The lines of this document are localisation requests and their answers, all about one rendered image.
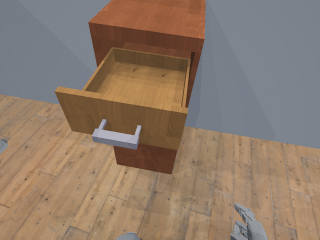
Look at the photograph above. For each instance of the handle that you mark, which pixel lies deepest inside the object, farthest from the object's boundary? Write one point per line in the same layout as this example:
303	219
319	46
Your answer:
115	138

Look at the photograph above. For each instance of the drawer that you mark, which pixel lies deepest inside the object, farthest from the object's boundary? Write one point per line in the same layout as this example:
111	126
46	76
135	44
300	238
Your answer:
131	88

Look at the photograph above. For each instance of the cabinet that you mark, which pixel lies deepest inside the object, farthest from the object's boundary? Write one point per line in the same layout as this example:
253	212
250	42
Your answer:
166	27

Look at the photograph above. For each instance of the robot right hand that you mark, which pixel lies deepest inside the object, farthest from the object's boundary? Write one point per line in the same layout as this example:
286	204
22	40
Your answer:
254	229

